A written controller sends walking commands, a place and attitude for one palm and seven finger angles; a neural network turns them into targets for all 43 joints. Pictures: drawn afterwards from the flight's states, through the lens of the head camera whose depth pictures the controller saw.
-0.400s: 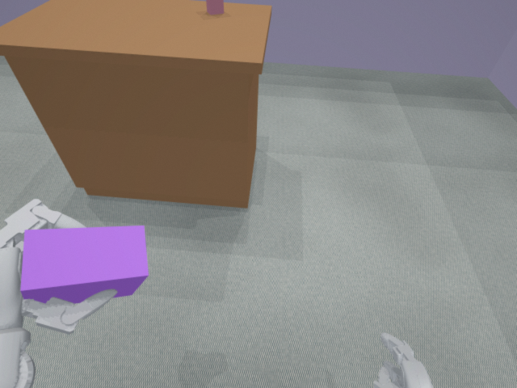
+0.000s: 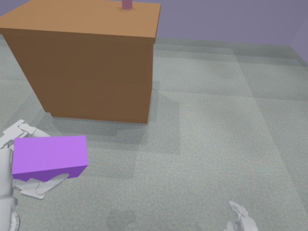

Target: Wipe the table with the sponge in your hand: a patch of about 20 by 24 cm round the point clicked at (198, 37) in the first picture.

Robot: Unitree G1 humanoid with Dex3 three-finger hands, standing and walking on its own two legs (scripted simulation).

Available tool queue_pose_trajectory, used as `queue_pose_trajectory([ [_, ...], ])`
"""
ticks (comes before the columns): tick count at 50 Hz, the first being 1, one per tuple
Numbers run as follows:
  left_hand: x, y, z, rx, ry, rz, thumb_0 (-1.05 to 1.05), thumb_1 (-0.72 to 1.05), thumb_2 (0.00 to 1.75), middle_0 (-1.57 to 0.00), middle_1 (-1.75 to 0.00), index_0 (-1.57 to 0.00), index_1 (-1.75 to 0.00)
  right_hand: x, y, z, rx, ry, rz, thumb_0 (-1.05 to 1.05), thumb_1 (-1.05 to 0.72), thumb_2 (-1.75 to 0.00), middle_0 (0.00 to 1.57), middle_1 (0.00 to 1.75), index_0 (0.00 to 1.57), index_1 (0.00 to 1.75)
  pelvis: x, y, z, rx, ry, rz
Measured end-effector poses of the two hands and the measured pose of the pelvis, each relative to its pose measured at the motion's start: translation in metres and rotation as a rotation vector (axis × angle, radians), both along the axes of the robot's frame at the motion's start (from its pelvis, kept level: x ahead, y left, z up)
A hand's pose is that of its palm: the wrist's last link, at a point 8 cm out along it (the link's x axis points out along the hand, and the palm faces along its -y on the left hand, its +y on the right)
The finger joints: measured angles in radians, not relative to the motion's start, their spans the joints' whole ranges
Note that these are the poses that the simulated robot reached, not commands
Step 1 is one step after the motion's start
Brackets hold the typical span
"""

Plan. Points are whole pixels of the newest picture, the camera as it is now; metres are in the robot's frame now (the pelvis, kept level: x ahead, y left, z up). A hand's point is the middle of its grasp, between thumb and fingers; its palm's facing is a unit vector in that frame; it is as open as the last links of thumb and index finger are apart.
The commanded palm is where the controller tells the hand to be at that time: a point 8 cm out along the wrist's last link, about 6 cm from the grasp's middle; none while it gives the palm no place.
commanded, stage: walk to a spot facing it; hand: left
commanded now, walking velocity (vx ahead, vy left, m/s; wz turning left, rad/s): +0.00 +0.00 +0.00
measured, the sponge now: (61, 159) +0.22 +0.21 +0.14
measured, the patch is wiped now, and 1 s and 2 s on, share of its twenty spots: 0.00 0.00 0.00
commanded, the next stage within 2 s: none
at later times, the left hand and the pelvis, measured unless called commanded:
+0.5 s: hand (14, 174) +0.18 +0.28 +0.15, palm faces +0.46 -0.78 -0.42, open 10.0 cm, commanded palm +0.12 +0.31 +0.18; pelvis -0.01 +0.01 -0.01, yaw +7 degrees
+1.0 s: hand out of the picture +0.06 +0.28 +0.16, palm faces +0.73 -0.56 -0.40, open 10.0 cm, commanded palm +0.00 +0.30 +0.18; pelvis -0.02 -0.03 +0.00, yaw +26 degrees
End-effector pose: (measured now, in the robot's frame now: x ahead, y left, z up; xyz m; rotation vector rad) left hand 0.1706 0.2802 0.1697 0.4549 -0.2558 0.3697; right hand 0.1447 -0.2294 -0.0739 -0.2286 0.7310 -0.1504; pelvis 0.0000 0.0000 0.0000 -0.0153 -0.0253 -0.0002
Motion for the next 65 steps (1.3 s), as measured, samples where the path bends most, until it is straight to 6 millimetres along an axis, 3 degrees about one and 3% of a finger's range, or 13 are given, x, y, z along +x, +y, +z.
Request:
queue_pose_trajectory([
  [13, -0.004, 0.004, -0.003, -0.005, -0.001, 0.009, 0.0, -0.48, 0.97, -0.77, -1.32, -0.77, -1.32, 0.002, 0.003, -0.002, -0.004, 0.008, 0.017, 0.01, -0.9, -0.89, 0.2, 0.3, 0.21, 0.3, -0.003, 0.002, -0.003, -0.007, 0.006, 0.032],
  [24, -0.029, 0.03, -0.005, 0.044, 0.012, 0.067, 0.0, -0.48, 0.97, -0.77, -1.32, -0.78, -1.32, 0.005, 0.02, -0.009, -0.033, 0.049, 0.071, 0.01, -0.9, -0.9, 0.2, 0.3, 0.21, 0.3, -0.009, 0.01, -0.011, -0.01, 0.028, 0.107],
  [31, -0.061, 0.013, 0.012, 0.064, 0.019, 0.121, 0.0, -0.48, 0.97, -0.77, -1.32, -0.78, -1.32, 0.016, 0.036, -0.015, 0.045, 0.053, 0.19, 0.01, -0.9, -0.89, 0.2, 0.3, 0.21, 0.3, -0.017, -0.008, -0.006, -0.016, 0.063, 0.175],
  [37, -0.094, -0.006, 0.013, 0.068, 0.093, 0.19, 0.0, -0.48, 0.97, -0.77, -1.32, -0.78, -1.32, 0.028, 0.03, -0.026, 0.093, 0.066, 0.25, 0.01, -0.9, -0.89, 0.2, 0.3, 0.21, 0.3, -0.027, -0.027, -0.005, 0.001, 0.052, 0.245],
  [43, -0.131, 0.005, 0.009, 0.047, 0.105, 0.359, 0.0, -0.48, 0.97, -0.77, -1.32, -0.78, -1.32, 0.04, 0.017, -0.017, 0.019, 0.102, 0.315, 0.01, -0.9, -0.89, 0.2, 0.3, 0.21, 0.3, -0.02, -0.034, 0.004, 0.06, 0.044, 0.352],
  [47, -0.151, 0.012, 0.006, 0.014, 0.08, 0.447, 0.0, -0.48, 0.97, -0.77, -1.32, -0.78, -1.32, 0.055, 0.019, -0.011, -0.047, 0.1, 0.383, 0.01, -0.9, -0.9, 0.2, 0.3, 0.21, 0.3, -0.02, -0.032, 0.006, 0.071, 0.043, 0.421],
  [52, -0.17, 0.019, 0.012, 0.011, -0.007, 0.494, 0.0, -0.48, 0.98, -0.77, -1.32, -0.78, -1.32, 0.079, 0.045, -0.002, -0.094, 0.057, 0.464, 0.01, -0.9, -0.9, 0.2, 0.3, 0.2, 0.3, -0.021, -0.02, 0.0, 0.073, 0.052, 0.474],
  [56, -0.178, 0.034, 0.012, 0.068, -0.1, 0.491, 0.0, -0.48, 0.98, -0.77, -1.32, -0.78, -1.32, 0.097, 0.08, -0.003, -0.065, -0.058, 0.481, 0.01, -0.9, -0.9, 0.2, 0.3, 0.2, 0.3, -0.025, -0.005, -0.021, 0.064, 0.025, 0.489],
  [61, -0.18, 0.049, 0.013, 0.089, -0.099, 0.505, 0.0, -0.48, 0.98, -0.77, -1.32, -0.78, -1.32, 0.089, 0.125, 0.0, 0.062, -0.055, 0.535, 0.01, -0.9, -0.9, 0.2, 0.3, 0.2, 0.3, -0.021, -0.007, -0.016, 0.047, -0.018, 0.547],
  [65, -0.192, 0.041, 0.024, 0.092, -0.108, 0.545, 0.0, -0.48, 0.98, -0.77, -1.33, -0.78, -1.32, 0.08, 0.143, -0.001, 0.109, -0.008, 0.591, 0.01, -0.9, -0.89, 0.2, 0.3, 0.21, 0.3, -0.009, -0.007, -0.006, 0.021, -0.021, 0.572],
])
